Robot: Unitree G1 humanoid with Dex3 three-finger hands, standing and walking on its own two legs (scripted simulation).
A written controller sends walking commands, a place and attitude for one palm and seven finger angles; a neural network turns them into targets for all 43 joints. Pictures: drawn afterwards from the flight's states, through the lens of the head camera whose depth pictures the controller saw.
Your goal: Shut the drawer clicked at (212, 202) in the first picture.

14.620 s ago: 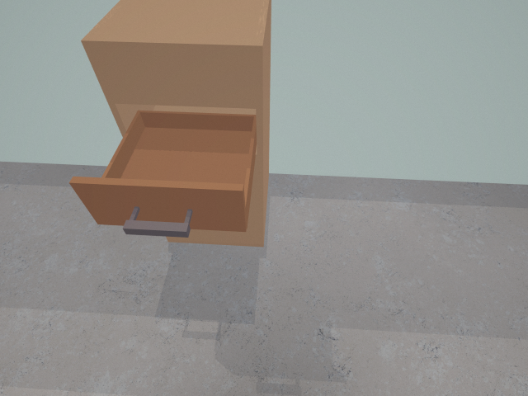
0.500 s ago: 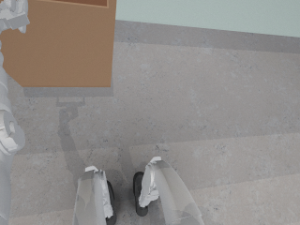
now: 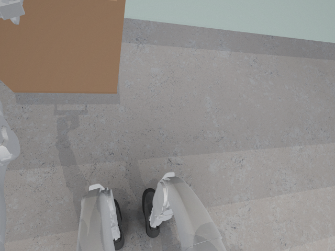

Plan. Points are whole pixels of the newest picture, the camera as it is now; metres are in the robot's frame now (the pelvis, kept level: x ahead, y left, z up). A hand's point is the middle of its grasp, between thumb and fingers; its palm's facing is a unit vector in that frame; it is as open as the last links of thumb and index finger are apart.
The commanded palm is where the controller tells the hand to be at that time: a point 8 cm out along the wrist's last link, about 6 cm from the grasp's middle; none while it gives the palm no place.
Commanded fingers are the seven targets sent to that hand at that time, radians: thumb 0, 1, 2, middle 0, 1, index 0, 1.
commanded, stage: pull the fist back off the drawer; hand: left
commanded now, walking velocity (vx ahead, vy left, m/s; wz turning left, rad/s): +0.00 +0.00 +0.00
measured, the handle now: out of the picture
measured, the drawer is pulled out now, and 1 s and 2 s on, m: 0.00 0.00 0.00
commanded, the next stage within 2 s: draw the hand back to the body in 0.44 s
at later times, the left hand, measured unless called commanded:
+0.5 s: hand (19, 3) +0.58 +0.21 +0.05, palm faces +0.01 -1.00 -0.04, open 3.2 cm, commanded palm +0.56 +0.22 +0.06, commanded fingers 0.00 0.90 0.90 -1.40 -1.60 -1.40 -1.60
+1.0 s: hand out of the picture +0.44 +0.23 +0.16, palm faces +0.01 -1.00 -0.06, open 3.2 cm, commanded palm +0.41 +0.27 +0.18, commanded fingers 0.00 0.90 0.90 -1.40 -1.60 -1.40 -1.60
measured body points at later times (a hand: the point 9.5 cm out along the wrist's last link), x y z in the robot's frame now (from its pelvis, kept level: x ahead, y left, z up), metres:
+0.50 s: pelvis +0.04 +0.01 +0.03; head +0.24 +0.05 +0.43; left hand +0.58 +0.27 +0.06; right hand +0.04 -0.25 -0.07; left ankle +0.06 +0.06 -0.56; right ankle +0.08 -0.10 -0.56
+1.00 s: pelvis +0.08 +0.01 +0.12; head +0.19 +0.03 +0.56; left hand +0.44 +0.28 +0.17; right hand +0.24 -0.24 +0.02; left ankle +0.06 +0.06 -0.56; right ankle +0.08 -0.10 -0.56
